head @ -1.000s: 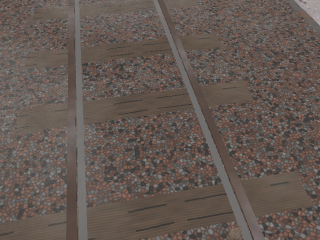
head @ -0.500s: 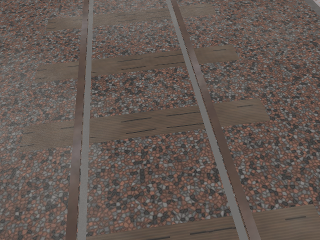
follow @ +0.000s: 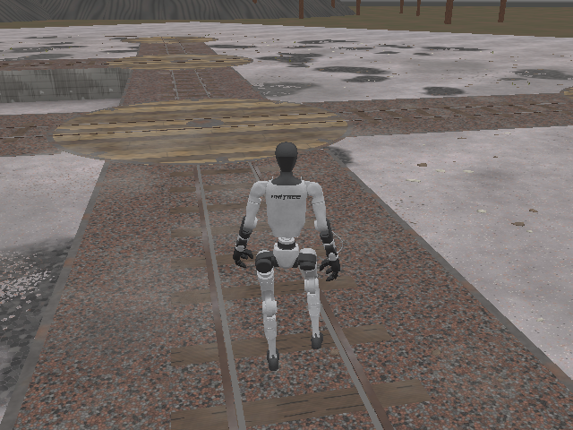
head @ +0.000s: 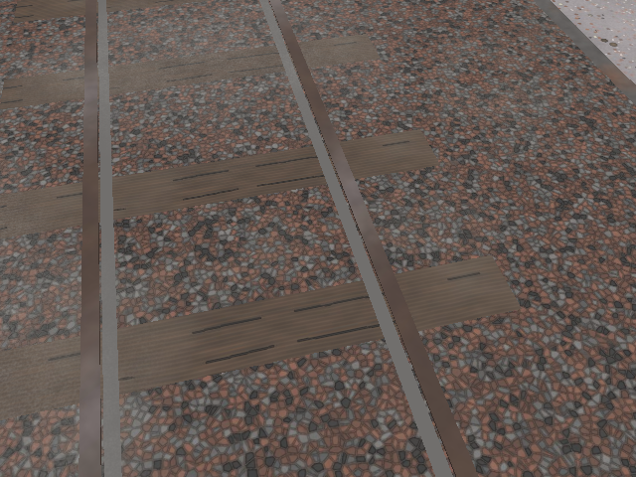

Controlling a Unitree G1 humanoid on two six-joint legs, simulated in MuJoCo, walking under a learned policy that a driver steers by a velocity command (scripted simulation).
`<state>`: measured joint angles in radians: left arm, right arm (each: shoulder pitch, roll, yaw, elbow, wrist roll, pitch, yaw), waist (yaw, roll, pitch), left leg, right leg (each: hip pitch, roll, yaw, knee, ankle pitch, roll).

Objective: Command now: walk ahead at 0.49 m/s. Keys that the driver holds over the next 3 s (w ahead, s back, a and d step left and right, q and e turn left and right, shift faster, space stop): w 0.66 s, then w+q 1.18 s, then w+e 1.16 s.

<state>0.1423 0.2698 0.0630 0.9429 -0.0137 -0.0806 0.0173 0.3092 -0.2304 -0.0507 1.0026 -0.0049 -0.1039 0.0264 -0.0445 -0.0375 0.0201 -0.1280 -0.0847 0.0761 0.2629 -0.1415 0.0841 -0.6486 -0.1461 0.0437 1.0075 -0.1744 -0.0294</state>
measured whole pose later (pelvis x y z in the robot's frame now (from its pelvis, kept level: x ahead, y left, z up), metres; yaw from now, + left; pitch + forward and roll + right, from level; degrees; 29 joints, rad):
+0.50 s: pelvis +0.29 -0.08 +0.00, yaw +0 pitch +1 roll -1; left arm 0.27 0.23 0.05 0.98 0.01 -0.10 -0.03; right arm 0.19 -0.28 -0.06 0.94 0.02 -0.08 -0.01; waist 0.03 0.04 0.02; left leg -0.59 0.12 -0.03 1.08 -0.25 0.04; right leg -0.20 0.05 -0.07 0.32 -0.14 -0.08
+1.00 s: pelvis +0.58 -0.01 -0.01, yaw +8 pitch +1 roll +0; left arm 0.21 0.27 0.05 0.92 -0.01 -0.12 0.01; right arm 0.22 -0.25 -0.07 0.90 0.01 -0.08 0.03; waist -0.02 -0.02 0.04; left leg -0.31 -0.09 -0.01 0.43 -0.14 0.09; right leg -0.47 -0.06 0.03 1.14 -0.34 -0.02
